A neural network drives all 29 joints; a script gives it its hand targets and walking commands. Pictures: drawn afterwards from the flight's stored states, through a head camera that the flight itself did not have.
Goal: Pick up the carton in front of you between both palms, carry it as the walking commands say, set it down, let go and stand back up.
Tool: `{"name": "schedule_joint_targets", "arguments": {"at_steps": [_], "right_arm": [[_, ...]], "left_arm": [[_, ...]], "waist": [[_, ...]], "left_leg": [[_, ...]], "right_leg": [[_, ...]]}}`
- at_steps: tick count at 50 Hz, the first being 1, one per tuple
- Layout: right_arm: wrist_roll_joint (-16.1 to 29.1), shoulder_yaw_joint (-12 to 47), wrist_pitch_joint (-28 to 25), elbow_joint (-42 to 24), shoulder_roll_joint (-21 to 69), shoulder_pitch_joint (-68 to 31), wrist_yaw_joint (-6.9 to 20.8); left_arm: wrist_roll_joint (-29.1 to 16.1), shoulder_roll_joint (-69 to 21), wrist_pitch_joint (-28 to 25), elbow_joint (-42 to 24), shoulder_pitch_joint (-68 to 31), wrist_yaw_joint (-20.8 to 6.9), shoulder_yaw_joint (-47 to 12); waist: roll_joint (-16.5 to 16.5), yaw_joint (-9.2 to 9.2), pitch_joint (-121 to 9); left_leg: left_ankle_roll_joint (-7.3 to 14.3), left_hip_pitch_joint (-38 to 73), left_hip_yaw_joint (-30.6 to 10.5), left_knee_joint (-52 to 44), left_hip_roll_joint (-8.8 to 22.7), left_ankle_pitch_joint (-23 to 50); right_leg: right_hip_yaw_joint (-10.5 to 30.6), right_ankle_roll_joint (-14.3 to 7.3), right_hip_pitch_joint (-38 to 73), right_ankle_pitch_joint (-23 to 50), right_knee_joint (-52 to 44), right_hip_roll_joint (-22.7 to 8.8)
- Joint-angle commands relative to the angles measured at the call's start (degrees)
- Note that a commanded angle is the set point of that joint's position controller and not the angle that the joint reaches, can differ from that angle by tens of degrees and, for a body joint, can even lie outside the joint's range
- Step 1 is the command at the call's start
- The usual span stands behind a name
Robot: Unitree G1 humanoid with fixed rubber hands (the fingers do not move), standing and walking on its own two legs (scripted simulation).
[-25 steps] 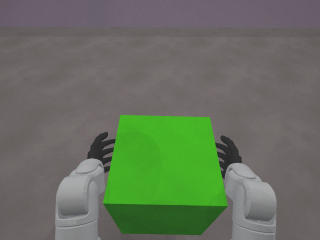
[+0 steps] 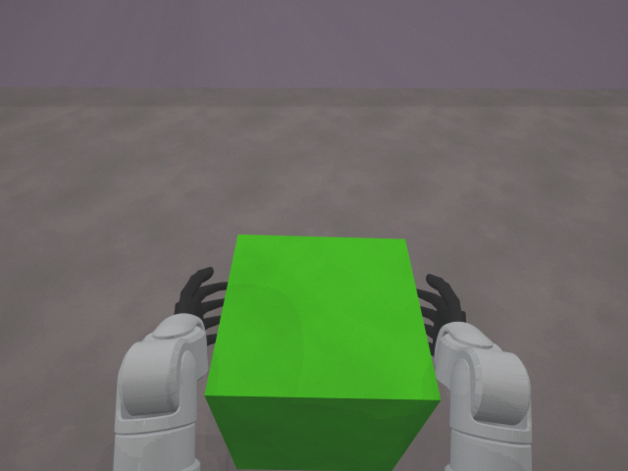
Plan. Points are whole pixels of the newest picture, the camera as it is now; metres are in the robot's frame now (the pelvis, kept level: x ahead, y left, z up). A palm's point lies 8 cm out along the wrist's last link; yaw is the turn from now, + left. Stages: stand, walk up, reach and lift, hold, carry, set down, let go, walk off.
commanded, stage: carry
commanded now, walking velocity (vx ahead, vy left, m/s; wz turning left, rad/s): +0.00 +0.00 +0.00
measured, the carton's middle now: (318, 358) +0.28 +0.00 +0.03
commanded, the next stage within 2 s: hold in 1.60 s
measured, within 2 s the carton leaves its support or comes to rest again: neither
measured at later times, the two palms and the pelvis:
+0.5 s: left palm (207, 354) +0.27 +0.14 +0.04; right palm (441, 358) +0.27 -0.16 +0.04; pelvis -0.01 -0.01 +0.00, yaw +0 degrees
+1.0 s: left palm (203, 368) +0.25 +0.14 +0.04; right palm (446, 372) +0.25 -0.16 +0.04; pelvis -0.04 -0.01 +0.00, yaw +0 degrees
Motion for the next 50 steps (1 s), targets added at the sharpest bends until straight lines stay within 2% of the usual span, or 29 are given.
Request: {"name": "schedule_joint_targets", "arguments": {"at_steps": [1,5,10,16,19,26,30,34,38,50], "right_arm": [[21.10,41.60,-0.15,1.15,48.42,-26.38,14.67],[19.88,41.13,-3.24,4.19,50.13,-27.08,15.07],[17.13,39.23,-9.31,6.69,50.19,-25.56,15.38],[13.37,36.82,-16.17,8.66,47.66,-23.77,14.87],[10.49,33.82,-19.87,11.55,46.10,-23.95,14.67],[4.69,25.29,-28.69,23.51,45.59,-29.13,15.04],[3.33,23.50,-32.25,28.36,48.27,-32.09,15.82],[3.91,24.76,-32.53,28.47,50.59,-32.38,16.34],[5.92,27.48,-29.98,25.29,51.35,-30.52,16.37],[6.46,27.79,-28.64,23.33,50.68,-31.00,16.32]], "left_arm": [[-21.00,-49.47,-0.14,1.37,-24.44,-14.59,-40.85],[-20.03,-51.10,-3.15,3.73,-25.88,-15.02,-40.71],[-17.82,-51.46,-9.29,6.13,-25.54,-15.58,-39.38],[-14.35,-48.58,-16.27,8.17,-23.42,-15.24,-37.00],[-11.42,-46.95,-19.79,10.91,-23.03,-14.92,-33.90],[-5.18,-46.61,-28.63,22.75,-27.80,-15.01,-25.21],[-3.89,-49.40,-32.19,27.49,-30.90,-15.73,-23.49],[-4.50,-51.66,-32.46,27.76,-31.46,-16.28,-24.96],[-6.37,-52.24,-29.88,24.89,-29.76,-16.28,-27.64],[-6.90,-51.66,-28.51,22.91,-30.01,-16.17,-27.81]], "waist": [[-1.99,0.26,-12.25],[-0.89,0.31,-12.51],[-0.17,0.37,-13.98],[-1.28,0.29,-14.96],[-1.28,0.24,-14.07],[-0.41,0.21,-10.40],[-0.30,0.19,-10.20],[-0.03,0.17,-11.27],[0.03,0.18,-11.85],[-0.08,0.12,-10.78]], "left_leg": [[-1.13,8.49,-5.14,1.87,5.68,34.78],[-0.92,9.71,-5.41,1.94,5.76,36.56],[-0.31,11.21,-5.66,2.13,6.04,37.54],[-0.08,10.43,-5.79,2.44,6.08,31.14],[-0.11,9.76,-6.03,1.47,6.43,27.17],[0.01,8.22,-6.72,-1.70,6.77,20.01],[0.02,8.23,-7.00,-2.77,6.82,17.94],[0.03,8.60,-7.08,-2.97,6.98,18.10],[0.06,8.67,-7.11,-3.00,7.16,18.25],[0.20,7.66,-7.51,-4.14,7.10,15.30]], "right_leg": [[3.86,-0.31,3.67,44.62,0.64,-6.70],[3.80,-0.37,3.18,42.59,1.05,-6.26],[3.85,-0.46,3.71,40.01,1.32,-6.01],[4.29,-1.11,4.95,39.10,1.36,-6.56],[4.40,-1.31,4.02,34.13,0.38,-6.56],[5.18,-1.92,1.86,23.00,-2.88,-6.36],[5.49,-2.16,1.24,19.48,-3.89,-6.19],[5.43,-2.28,1.19,18.91,-3.85,-6.09],[5.30,-2.25,0.94,18.70,-3.68,-6.05],[5.68,-2.46,-0.44,15.01,-4.58,-6.02]]}}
